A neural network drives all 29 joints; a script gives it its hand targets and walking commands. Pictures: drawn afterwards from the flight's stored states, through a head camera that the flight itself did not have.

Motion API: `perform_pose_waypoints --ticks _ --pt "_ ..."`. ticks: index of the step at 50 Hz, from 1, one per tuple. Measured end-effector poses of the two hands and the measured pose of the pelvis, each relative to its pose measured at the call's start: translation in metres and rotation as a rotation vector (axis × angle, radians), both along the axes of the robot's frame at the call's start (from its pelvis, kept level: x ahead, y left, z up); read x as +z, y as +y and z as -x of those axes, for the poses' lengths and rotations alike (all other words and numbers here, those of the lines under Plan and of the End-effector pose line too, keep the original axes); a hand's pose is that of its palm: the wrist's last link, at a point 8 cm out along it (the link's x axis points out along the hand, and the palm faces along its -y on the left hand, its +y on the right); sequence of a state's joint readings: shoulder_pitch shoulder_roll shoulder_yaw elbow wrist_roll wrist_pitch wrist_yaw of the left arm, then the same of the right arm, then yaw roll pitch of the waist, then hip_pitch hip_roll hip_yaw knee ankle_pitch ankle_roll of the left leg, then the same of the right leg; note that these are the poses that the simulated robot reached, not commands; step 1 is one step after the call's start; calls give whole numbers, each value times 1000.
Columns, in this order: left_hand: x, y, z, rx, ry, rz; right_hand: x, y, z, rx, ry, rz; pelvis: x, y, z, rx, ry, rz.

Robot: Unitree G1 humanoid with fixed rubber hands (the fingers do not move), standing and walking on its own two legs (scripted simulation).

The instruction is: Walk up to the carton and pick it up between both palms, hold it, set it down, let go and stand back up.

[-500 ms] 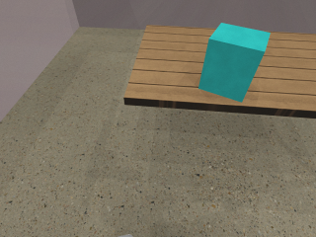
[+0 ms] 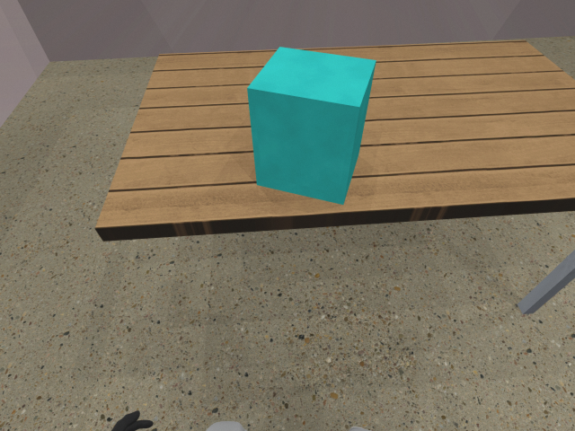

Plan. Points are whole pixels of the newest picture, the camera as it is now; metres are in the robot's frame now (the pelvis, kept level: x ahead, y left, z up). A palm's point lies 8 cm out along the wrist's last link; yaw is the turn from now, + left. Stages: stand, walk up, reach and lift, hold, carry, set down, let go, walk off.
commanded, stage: walk up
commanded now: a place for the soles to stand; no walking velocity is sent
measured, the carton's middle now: (312, 127) +0.68 -0.02 +0.04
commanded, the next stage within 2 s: none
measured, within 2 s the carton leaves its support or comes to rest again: neither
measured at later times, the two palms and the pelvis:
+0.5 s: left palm (216, 379) +0.23 +0.13 -0.12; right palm (569, 409) +0.20 -0.40 -0.11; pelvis +0.14 -0.13 -0.01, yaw +5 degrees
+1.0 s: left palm (220, 380) +0.22 +0.12 -0.08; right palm (529, 314) +0.34 -0.38 -0.08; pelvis +0.18 -0.15 +0.02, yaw +13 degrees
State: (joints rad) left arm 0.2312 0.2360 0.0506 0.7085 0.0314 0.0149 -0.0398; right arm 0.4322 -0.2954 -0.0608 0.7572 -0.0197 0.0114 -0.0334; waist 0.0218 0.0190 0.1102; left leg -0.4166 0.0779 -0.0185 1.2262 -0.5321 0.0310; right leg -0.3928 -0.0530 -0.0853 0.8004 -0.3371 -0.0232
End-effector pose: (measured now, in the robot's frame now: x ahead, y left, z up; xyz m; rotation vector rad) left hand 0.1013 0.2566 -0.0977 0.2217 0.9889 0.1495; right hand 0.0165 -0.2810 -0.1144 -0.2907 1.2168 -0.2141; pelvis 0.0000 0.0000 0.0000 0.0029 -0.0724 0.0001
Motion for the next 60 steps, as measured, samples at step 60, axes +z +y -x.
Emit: perform_pose_waypoints --ticks 60 --pt "18 -128 -106 222 3 -10 36 -93 -320 326 -196 -103 20 -148 -173 254 39 22"
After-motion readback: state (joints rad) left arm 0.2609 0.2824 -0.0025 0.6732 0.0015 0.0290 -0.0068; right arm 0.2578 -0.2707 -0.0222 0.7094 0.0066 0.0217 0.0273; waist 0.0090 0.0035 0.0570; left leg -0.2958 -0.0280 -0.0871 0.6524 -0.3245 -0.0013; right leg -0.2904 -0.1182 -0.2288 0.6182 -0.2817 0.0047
